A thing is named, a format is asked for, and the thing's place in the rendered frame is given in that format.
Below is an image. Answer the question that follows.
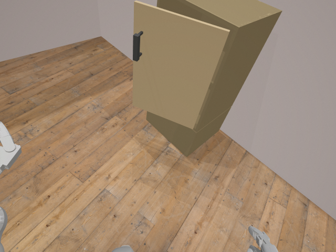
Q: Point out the cupboard door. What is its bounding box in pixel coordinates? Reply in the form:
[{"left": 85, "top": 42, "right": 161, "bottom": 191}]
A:
[{"left": 132, "top": 1, "right": 230, "bottom": 129}]

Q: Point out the robot left hand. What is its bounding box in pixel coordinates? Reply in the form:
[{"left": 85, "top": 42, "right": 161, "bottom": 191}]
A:
[{"left": 0, "top": 121, "right": 22, "bottom": 175}]

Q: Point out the robot right hand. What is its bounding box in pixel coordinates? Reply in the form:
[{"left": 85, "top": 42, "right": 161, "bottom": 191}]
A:
[{"left": 247, "top": 226, "right": 278, "bottom": 252}]

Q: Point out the handle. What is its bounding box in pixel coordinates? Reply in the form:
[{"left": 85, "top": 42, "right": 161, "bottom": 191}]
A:
[{"left": 133, "top": 31, "right": 143, "bottom": 61}]

